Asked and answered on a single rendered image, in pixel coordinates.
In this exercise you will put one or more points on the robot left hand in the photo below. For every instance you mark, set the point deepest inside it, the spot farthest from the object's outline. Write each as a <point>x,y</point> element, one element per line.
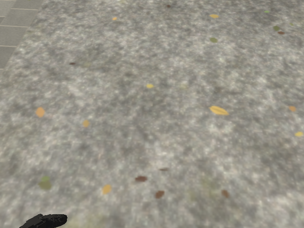
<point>46,221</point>

